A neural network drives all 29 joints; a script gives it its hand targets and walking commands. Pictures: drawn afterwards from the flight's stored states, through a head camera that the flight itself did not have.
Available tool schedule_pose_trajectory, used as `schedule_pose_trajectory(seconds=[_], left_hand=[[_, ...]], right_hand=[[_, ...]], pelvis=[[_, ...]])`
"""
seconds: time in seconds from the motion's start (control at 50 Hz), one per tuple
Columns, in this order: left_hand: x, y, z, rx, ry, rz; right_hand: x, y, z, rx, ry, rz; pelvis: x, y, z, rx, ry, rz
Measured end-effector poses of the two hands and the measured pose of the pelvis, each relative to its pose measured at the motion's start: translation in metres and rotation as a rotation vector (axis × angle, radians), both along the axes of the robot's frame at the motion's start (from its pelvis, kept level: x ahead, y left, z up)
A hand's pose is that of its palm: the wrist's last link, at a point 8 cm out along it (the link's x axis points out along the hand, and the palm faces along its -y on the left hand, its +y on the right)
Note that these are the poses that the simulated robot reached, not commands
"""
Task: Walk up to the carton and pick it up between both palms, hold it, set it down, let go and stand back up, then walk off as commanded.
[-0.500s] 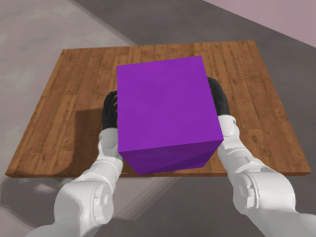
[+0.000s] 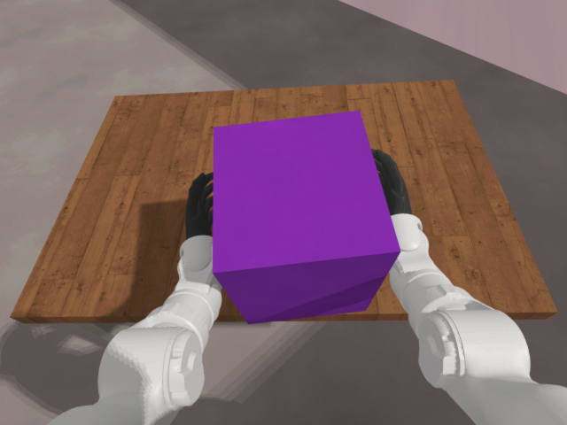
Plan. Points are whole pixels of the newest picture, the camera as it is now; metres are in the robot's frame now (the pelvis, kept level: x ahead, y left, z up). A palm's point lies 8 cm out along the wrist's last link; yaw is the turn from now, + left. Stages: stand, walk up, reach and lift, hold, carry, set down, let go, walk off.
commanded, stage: reach and lift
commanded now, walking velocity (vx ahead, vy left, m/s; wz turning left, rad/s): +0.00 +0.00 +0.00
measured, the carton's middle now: (297, 229) +0.40 +0.02 +0.02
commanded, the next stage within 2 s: none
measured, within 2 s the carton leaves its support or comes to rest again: neither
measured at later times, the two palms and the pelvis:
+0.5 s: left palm (184, 202) +0.38 +0.16 +0.12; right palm (410, 180) +0.41 -0.12 +0.13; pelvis -0.02 +0.00 +0.00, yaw +0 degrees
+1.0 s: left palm (169, 162) +0.37 +0.15 +0.20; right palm (445, 141) +0.39 -0.14 +0.21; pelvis -0.01 -0.01 +0.02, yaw +0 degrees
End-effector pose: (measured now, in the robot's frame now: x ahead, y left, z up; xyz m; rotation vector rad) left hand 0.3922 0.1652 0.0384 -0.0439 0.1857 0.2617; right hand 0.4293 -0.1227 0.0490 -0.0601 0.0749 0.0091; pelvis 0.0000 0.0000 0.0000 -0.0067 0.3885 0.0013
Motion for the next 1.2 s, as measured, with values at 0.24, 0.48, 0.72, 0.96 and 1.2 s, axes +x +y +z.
schedule_pose_trajectory(seconds=[0.24, 0.48, 0.72, 0.96, 1.2], left_hand=[[-0.010, 0.005, 0.010, 0.021, 0.059, -0.007], [-0.010, 0.000, 0.073, 0.055, 0.039, -0.055], [-0.019, -0.014, 0.145, 0.102, 0.080, -0.091], [-0.020, -0.014, 0.164, 0.143, 0.110, -0.104], [-0.018, -0.006, 0.161, 0.126, 0.101, -0.127]], right_hand=[[-0.008, 0.005, 0.013, -0.001, 0.062, 0.004], [-0.021, -0.001, 0.074, 0.077, 0.054, -0.045], [-0.037, -0.016, 0.143, 0.030, 0.089, -0.067], [-0.040, -0.016, 0.160, 0.003, 0.109, -0.070], [-0.040, -0.008, 0.165, 0.075, 0.109, -0.093]], pelvis=[[-0.004, 0.002, 0.000, -0.003, -0.012, 0.001], [-0.017, 0.004, 0.002, -0.005, -0.107, 0.002], [-0.020, -0.006, 0.010, 0.008, -0.285, 0.002], [-0.012, -0.013, 0.017, 0.016, -0.368, 0.000], [-0.005, -0.005, 0.020, 0.007, -0.402, 0.003]])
